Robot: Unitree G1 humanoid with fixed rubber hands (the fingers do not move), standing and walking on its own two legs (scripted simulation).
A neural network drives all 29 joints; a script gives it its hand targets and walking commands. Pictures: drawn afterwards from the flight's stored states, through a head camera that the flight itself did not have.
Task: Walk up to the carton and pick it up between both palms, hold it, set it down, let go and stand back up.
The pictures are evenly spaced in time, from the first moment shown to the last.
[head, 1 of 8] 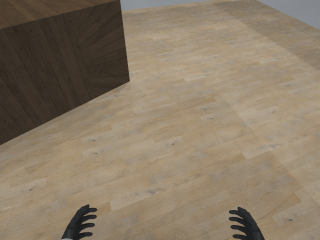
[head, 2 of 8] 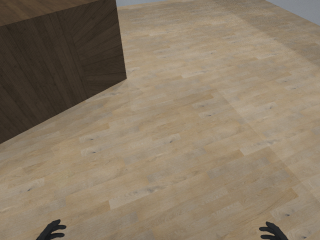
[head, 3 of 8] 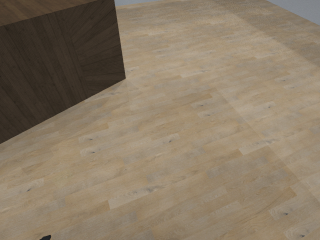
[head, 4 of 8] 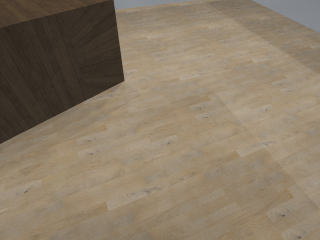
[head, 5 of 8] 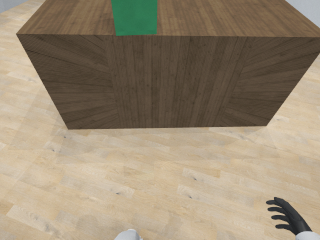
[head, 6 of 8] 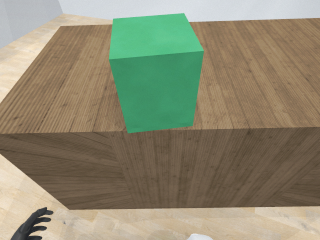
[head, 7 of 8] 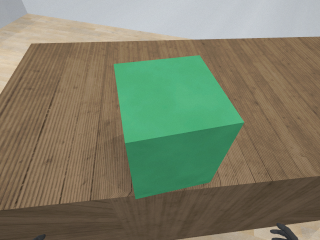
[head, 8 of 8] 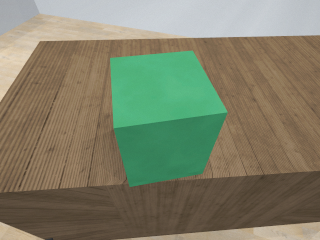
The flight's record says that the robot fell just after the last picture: no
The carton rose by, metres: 0.00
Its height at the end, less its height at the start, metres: +0.00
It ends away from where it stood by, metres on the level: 0.00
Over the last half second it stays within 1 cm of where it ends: yes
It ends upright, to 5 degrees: yes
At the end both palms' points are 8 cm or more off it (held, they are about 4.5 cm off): yes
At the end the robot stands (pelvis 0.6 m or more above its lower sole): yes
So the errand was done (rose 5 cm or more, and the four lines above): no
